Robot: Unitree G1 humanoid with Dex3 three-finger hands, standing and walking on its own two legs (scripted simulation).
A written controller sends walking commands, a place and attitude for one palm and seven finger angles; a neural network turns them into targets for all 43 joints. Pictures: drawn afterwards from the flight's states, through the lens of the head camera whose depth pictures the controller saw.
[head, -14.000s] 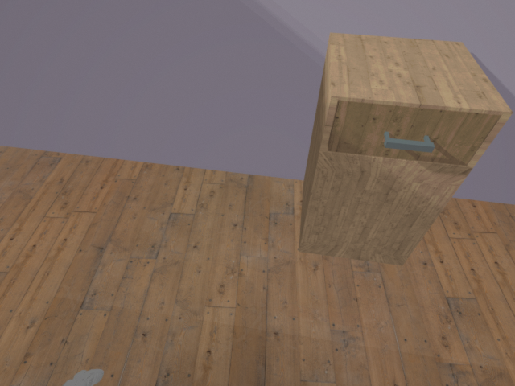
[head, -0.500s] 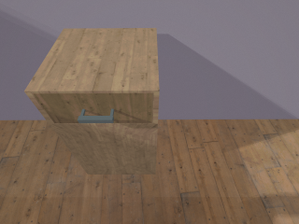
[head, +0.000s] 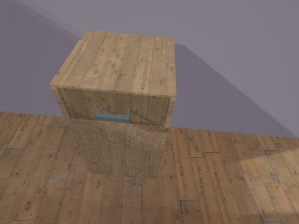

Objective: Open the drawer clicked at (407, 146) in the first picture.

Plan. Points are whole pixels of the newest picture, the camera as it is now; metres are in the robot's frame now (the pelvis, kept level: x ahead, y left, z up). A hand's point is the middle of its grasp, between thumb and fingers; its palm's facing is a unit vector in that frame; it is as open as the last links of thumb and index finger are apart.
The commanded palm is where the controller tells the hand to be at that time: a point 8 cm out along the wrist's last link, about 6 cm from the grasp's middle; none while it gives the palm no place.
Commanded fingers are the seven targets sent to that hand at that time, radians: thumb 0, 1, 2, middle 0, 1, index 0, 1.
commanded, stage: come to a stop and stand still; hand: left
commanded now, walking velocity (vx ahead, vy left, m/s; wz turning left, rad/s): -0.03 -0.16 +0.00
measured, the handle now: (113, 114) +0.51 +0.18 -0.08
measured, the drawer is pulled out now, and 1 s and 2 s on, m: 0.00 0.00 0.00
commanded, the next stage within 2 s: look again from close up in 0.42 s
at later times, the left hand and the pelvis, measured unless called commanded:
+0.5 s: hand out of the picture +0.04 +0.17 -0.18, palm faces +0.01 -0.98 -0.22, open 7.3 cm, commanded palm none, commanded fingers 0.00 0.90 0.90 -0.20 -0.30 -0.20 -0.30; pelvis +0.01 -0.01 +0.00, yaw -2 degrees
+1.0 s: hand out of the picture +0.00 +0.19 -0.17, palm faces -0.02 -0.97 -0.22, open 7.4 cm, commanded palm none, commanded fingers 0.00 0.90 0.90 -0.20 -0.30 -0.20 -0.30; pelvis +0.00 +0.01 +0.00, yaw -2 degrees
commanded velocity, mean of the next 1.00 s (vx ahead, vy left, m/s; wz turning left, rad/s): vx -0.03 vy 0.01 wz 0.00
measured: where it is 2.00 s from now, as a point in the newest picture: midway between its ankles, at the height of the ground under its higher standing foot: outside the picture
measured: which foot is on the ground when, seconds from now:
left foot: down 0.00-1.00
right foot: up 0.00-0.14, down 0.16-1.00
